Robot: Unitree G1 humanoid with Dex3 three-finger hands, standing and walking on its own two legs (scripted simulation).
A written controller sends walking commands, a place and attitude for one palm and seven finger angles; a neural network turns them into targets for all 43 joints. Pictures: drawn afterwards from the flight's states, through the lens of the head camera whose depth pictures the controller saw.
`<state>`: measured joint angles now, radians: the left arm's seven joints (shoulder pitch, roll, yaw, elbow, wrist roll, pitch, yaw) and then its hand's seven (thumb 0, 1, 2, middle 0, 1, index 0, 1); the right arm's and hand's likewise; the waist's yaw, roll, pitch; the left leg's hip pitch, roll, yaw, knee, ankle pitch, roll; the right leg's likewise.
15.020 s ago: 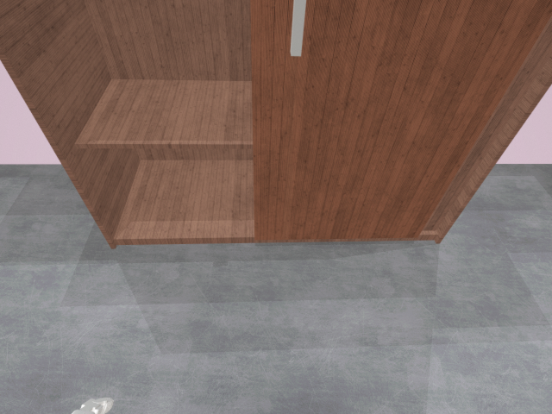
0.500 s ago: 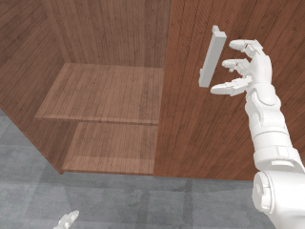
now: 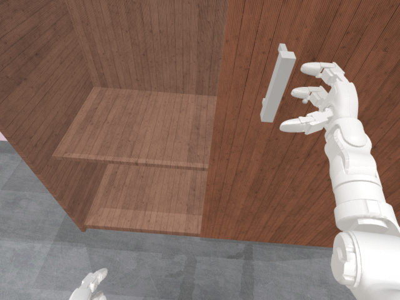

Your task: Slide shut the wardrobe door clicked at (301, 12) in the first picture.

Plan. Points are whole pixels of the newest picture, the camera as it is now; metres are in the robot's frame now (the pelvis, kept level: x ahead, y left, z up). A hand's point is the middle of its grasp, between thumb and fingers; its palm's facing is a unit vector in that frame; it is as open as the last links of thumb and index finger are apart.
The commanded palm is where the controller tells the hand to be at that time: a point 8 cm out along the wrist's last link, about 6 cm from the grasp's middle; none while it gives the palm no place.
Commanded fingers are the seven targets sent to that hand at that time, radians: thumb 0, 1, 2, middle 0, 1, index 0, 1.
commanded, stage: move the hooked fingers beside the handle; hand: right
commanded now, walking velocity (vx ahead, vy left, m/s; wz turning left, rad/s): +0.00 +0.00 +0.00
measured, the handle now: (274, 84) +0.49 -0.11 +0.20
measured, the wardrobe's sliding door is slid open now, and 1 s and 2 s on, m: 0.58 0.58 0.58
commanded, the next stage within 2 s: none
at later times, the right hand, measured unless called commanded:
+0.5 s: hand (306, 101) +0.44 -0.17 +0.20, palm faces +0.05 +1.00 -0.02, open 13.7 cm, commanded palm +0.42 -0.21 +0.18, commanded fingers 0.00 0.50 -0.30 0.30 1.20 0.30 1.20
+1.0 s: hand (308, 100) +0.44 -0.17 +0.20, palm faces +0.03 +1.00 -0.01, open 13.6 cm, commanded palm +0.42 -0.23 +0.18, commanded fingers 0.00 0.50 -0.30 0.30 1.20 0.30 1.20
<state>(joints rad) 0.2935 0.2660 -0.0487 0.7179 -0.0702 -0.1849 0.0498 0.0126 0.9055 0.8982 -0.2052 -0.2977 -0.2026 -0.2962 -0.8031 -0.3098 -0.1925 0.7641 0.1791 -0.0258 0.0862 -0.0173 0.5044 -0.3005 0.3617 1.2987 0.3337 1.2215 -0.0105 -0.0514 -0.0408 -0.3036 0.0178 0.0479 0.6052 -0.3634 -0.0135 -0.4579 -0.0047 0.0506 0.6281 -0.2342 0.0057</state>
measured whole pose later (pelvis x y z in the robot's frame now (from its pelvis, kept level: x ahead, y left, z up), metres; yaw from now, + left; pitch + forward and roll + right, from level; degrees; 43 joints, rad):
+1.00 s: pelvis +0.00 +0.01 +0.00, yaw +2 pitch +3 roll +1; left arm 0.32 0.28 -0.05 0.69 -0.07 -0.11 0.06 0.01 0.91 0.90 -0.21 -0.30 -0.20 -0.30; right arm -0.75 -0.38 -0.28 0.78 0.18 -0.01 0.18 -0.02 0.50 -0.30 0.46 1.23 0.36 1.23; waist 0.03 -0.06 -0.05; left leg -0.28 0.00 0.03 0.57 -0.35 -0.01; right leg -0.43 -0.03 0.03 0.60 -0.23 0.01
